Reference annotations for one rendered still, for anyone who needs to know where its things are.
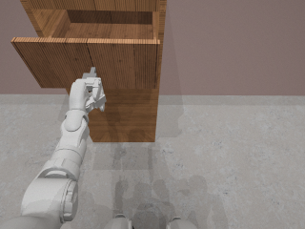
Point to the cabinet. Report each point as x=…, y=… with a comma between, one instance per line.
x=129, y=115

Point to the left robot upper arm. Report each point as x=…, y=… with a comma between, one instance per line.
x=48, y=204

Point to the left robot hand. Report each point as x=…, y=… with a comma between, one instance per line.
x=81, y=99

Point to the robot left thigh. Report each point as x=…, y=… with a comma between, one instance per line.
x=119, y=223

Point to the handle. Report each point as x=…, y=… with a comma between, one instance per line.
x=91, y=74

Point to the left robot shin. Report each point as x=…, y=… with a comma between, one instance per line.
x=120, y=216

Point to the drawer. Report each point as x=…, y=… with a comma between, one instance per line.
x=120, y=44

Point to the robot left forearm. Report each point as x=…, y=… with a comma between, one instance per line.
x=69, y=153

